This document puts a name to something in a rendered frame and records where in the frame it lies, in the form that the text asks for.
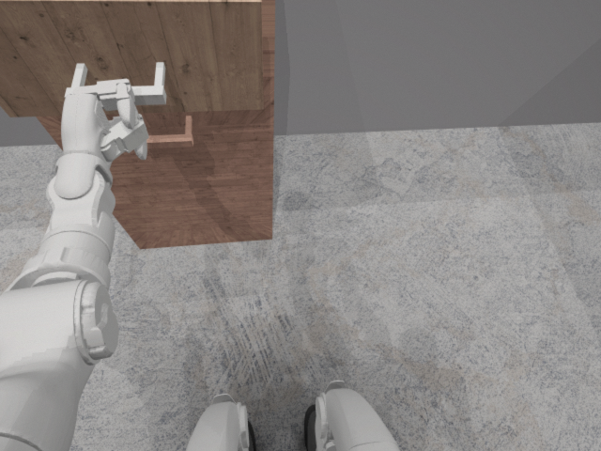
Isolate drawer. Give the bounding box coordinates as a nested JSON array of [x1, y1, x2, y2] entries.
[[0, 0, 264, 117]]

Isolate cabinet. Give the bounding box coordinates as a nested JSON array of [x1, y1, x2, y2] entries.
[[36, 0, 275, 249]]

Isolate left robot forearm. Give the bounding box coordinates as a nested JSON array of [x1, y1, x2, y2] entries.
[[0, 153, 116, 296]]

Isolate left robot hand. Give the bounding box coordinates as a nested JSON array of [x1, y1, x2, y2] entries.
[[61, 79, 149, 169]]

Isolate left robot upper arm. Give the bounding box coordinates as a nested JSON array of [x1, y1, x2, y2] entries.
[[0, 279, 119, 451]]

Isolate robot thigh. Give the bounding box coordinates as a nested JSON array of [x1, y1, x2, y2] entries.
[[186, 401, 249, 451], [316, 388, 400, 451]]

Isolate right robot thigh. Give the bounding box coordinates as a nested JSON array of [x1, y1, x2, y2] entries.
[[316, 388, 400, 451]]

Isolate handle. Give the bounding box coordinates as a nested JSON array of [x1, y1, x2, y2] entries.
[[64, 62, 166, 105], [146, 134, 193, 148]]

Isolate left robot thigh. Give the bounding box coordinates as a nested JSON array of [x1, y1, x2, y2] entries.
[[186, 401, 249, 451]]

